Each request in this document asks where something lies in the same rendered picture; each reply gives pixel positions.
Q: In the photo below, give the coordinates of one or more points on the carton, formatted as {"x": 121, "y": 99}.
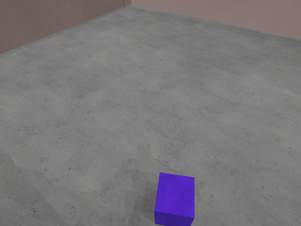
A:
{"x": 175, "y": 200}

